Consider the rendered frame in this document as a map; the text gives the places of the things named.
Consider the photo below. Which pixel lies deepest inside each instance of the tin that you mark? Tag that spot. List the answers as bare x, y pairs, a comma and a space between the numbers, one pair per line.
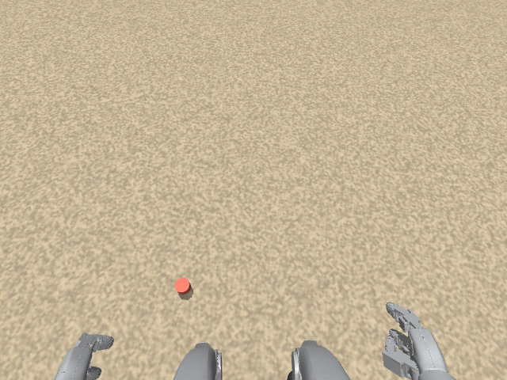
183, 286

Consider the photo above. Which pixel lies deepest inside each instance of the right robot hand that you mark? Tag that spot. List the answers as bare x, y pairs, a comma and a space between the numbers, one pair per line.
419, 351

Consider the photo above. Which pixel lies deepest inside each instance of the left robot hand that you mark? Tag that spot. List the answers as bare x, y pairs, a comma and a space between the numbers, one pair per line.
76, 363

